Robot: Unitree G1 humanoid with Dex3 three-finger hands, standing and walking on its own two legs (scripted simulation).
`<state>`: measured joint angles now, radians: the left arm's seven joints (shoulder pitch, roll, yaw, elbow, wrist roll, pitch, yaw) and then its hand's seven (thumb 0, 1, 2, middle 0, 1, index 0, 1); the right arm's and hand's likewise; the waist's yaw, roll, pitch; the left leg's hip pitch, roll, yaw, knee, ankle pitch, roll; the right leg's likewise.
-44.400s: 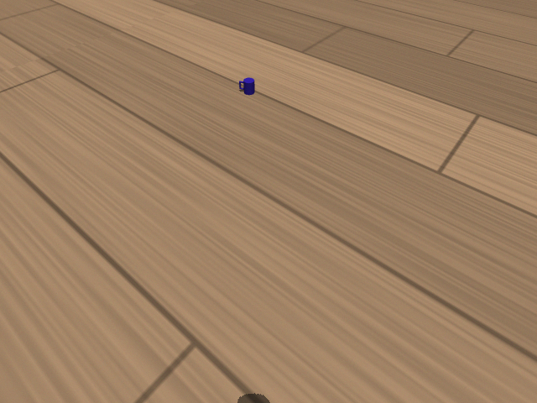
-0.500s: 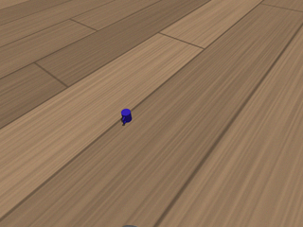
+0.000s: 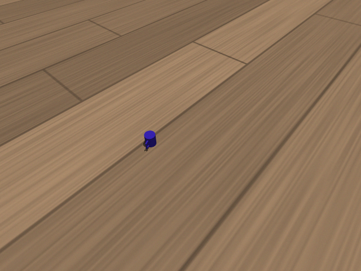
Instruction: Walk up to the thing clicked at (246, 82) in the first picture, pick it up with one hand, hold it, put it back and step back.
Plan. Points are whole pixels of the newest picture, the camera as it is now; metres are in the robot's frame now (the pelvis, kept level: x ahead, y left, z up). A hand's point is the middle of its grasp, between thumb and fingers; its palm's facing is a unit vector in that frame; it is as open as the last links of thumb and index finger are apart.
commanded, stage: step back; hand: left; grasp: from above
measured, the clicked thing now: (149, 140) +1.05 +0.23 -0.71
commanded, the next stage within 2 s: stand in 0.46 s
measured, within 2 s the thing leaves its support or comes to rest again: neither
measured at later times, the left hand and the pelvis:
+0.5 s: hand out of the picture +0.15 +0.29 -0.14, palm faces +0.02 -0.94 -0.35, open 7.3 cm; pelvis +0.04 +0.03 +0.01, yaw +0 degrees
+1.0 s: hand out of the picture +0.10 +0.26 -0.13, palm faces -0.04 -0.94 -0.34, open 7.3 cm; pelvis +0.03 +0.01 +0.02, yaw +0 degrees
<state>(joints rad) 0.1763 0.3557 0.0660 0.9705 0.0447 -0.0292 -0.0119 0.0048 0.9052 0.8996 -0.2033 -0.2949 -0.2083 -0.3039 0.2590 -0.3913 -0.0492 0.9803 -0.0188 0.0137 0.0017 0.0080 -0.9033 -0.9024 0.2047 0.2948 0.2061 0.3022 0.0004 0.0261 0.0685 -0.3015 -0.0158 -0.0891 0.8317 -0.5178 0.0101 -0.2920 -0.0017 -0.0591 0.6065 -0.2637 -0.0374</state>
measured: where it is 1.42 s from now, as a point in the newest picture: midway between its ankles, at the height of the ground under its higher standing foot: outside the picture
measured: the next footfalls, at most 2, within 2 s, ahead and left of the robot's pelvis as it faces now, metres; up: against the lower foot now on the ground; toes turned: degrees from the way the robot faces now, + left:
left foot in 0.16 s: +0.08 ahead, +0.15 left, +0.00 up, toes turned +0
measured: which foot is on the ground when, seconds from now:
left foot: up 0.00-0.14, down 0.16-1.00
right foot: down 0.00-1.00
